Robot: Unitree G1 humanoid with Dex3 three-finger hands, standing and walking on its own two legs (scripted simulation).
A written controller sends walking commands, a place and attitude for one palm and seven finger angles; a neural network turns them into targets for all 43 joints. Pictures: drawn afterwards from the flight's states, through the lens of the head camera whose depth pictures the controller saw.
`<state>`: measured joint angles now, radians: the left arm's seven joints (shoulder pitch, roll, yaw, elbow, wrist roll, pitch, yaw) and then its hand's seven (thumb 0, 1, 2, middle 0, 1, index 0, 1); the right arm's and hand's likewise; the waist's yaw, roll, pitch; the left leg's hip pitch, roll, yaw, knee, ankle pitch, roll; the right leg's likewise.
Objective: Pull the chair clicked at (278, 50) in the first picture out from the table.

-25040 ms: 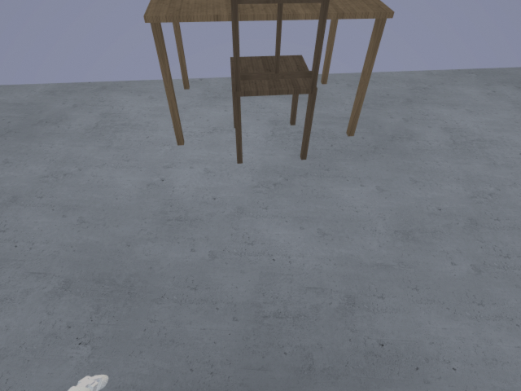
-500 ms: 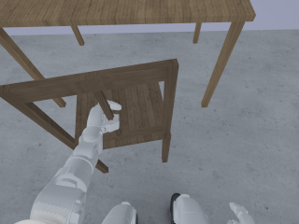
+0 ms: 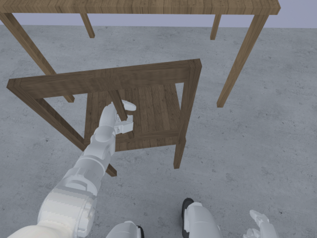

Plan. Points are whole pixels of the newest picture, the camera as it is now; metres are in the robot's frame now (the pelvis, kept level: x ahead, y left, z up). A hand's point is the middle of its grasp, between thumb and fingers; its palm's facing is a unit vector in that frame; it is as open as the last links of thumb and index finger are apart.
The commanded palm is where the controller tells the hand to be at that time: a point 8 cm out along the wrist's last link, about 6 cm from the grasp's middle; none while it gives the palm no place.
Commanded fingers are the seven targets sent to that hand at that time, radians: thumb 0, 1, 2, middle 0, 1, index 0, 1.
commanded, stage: step backward, pulling the chair out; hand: left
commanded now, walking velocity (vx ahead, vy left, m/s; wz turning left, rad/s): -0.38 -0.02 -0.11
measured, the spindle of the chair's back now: (123, 117) +0.44 +0.10 -0.05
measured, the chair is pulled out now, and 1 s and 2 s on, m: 0.29 0.39 0.52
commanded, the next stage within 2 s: none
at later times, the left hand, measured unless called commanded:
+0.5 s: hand (127, 138) +0.36 +0.08 -0.04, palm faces -0.13 -0.97 -0.19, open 5.2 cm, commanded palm +0.36 +0.13 -0.04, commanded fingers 0.00 0.90 0.90 -0.50 -1.45 -0.50 -1.45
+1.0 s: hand (123, 160) +0.30 +0.09 -0.04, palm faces -0.14 -0.97 -0.18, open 5.1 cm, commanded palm +0.30 +0.14 -0.03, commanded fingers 0.00 0.90 0.90 -0.50 -1.45 -0.50 -1.45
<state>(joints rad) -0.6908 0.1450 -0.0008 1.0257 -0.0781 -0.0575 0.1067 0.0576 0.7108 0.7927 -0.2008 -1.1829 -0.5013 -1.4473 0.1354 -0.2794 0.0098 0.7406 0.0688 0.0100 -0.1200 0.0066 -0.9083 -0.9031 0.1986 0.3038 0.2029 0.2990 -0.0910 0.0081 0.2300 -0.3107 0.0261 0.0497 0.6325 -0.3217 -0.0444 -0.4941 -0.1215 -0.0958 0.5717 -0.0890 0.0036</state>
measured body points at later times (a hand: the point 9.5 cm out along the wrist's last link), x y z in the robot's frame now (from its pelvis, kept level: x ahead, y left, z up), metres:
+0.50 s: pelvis -0.04 +0.02 +0.01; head +0.06 -0.01 +0.44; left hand +0.36 +0.13 -0.02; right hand +0.04 -0.27 -0.13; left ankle -0.01 +0.18 -0.72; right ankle +0.04 -0.12 -0.72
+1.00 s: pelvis -0.10 +0.03 +0.00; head -0.01 +0.00 +0.44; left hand +0.30 +0.14 -0.02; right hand -0.02 -0.26 -0.13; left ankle -0.13 +0.17 -0.72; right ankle +0.00 -0.12 -0.71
